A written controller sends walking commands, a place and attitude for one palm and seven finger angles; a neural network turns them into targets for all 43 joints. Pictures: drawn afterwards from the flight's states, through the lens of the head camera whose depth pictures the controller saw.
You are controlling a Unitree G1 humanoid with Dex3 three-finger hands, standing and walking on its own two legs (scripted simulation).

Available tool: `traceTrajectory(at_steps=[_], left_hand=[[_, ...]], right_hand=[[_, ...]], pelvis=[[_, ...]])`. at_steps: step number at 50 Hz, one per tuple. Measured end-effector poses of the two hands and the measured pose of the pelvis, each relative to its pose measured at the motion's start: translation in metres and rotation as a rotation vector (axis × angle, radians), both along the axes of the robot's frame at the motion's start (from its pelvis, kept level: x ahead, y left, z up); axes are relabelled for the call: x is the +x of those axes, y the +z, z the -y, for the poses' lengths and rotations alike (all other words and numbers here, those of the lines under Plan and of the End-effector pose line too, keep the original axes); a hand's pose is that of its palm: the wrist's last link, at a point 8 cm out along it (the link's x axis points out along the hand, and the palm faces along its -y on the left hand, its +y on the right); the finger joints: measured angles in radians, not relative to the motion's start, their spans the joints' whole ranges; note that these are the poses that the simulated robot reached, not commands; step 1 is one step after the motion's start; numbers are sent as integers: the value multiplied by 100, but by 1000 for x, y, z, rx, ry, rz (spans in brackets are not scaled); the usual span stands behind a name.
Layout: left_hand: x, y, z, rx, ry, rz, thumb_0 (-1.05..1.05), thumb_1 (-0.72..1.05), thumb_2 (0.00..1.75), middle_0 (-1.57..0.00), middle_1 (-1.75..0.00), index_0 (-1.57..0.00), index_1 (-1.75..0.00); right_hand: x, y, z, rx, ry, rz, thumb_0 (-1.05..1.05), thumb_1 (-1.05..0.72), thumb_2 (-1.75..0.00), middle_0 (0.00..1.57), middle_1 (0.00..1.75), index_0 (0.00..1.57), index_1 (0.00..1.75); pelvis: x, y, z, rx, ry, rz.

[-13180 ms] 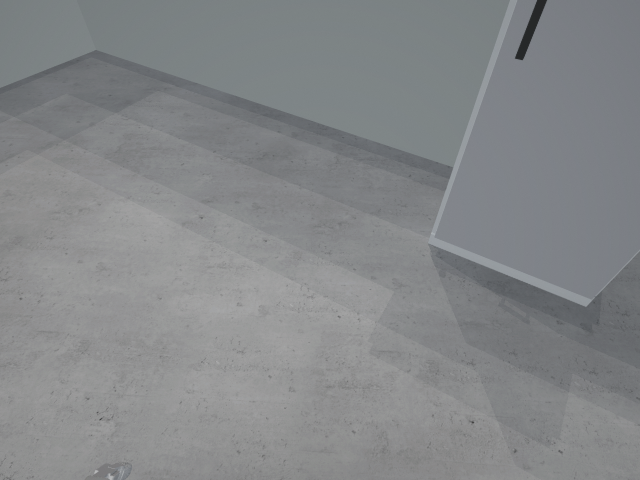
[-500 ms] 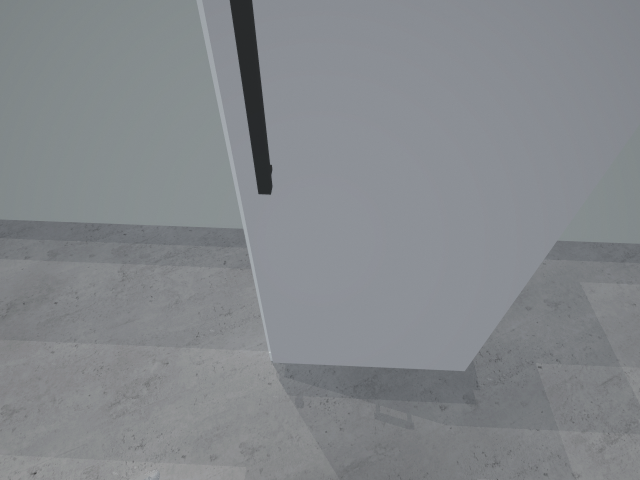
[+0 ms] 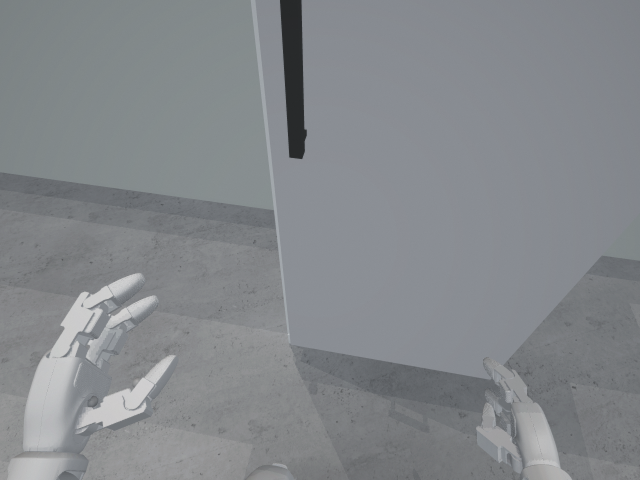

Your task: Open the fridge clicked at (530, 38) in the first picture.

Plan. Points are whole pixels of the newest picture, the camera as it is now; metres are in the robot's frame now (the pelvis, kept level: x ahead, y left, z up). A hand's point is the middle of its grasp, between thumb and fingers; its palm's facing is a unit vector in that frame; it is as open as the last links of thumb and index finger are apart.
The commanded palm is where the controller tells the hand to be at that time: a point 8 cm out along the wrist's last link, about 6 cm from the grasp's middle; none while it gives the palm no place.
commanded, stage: raise the hand to about handle height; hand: left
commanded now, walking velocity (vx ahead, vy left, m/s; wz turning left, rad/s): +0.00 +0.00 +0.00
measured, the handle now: (296, 41) +0.55 +0.12 +0.28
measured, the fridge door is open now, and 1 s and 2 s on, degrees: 0 0 0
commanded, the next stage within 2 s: move the hooked fingers beside the handle in 1.50 s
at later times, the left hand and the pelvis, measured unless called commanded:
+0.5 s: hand (129, 274) +0.26 +0.23 +0.16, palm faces -0.03 -0.99 -0.10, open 12.6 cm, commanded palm +0.23 +0.29 +0.19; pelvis +0.02 +0.01 +0.04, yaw -2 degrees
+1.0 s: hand (18, 134) +0.29 +0.29 +0.30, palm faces +0.08 -0.99 -0.11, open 13.9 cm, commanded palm +0.26 +0.33 +0.29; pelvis +0.01 +0.02 +0.05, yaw -2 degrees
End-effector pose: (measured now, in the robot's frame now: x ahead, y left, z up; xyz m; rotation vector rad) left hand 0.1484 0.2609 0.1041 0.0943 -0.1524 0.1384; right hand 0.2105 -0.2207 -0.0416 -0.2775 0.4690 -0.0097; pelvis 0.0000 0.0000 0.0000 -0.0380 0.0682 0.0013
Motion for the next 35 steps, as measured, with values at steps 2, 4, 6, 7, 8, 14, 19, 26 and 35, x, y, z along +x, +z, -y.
traceTrajectory(at_steps=[2, 4, 6, 7, 8, 14, 19, 26, 35], left_hand=[[21, 13, 13, 20, -107, 40, 1, 36, 67, -23, -65, -24, -65], [44, 16, 23, 40, -217, -12, 1, 31, 65, -23, -68, -24, -68], [64, 12, 27, 43, -284, -118, 1, 26, 63, -24, -71, -25, -71], [71, 10, 25, 35, -291, -171, 1, 24, 62, -24, -72, -25, -73], [77, 8, 20, 20, -281, -212, 1, 22, 61, -25, -74, -25, -74], [77, 43, -21, -21, -65, -118, 0, 8, 55, -26, -83, -27, -83], [72, 64, -26, 4, -79, -34, 0, -4, 50, -26, -90, -27, -91], [92, 71, -31, 13, -156, -115, 0, -20, 43, -28, -101, -28, -101], [102, 134, -64, 10, -78, 38, -1, -40, 34, -29, -114, -30, -114]], right_hand=[[-8, -9, -8, 34, -5, -26, 1, -90, -90, 20, 30, 20, 30], [-19, -15, -13, 71, -33, -55, 1, -90, -90, 20, 30, 20, 30], [-32, -17, -14, 101, -78, -81, 1, -90, -90, 21, 30, 20, 30], [-38, -17, -13, 111, -102, -92, 1, -90, -90, 21, 30, 20, 30], [-44, -16, -11, 117, -126, -102, 1, -90, -90, 21, 30, 20, 30], [-67, -8, 12, 76, -192, -127, 1, -90, -90, 21, 30, 20, 30], [-61, -1, 26, 10, -170, -119, 1, -90, -90, 21, 30, 20, 30], [-32, 23, 19, -4, -168, -12, 1, -90, -90, 20, 30, 20, 30], [0, 44, -20, 63, -72, 76, 1, -90, -90, 20, 30, 20, 30]], pelvis=[[-2, 2, 1, 0, 2, 2], [-2, 5, 1, 6, -7, 1], [0, 10, 2, 16, -22, 0], [2, 13, 2, 21, -31, 2], [4, 16, 3, 25, -39, 4], [17, 26, 2, 28, -56, 24], [20, 30, -5, 18, -40, 49], [18, 37, -11, 21, -40, 85], [20, 44, -16, 19, -33, 129]])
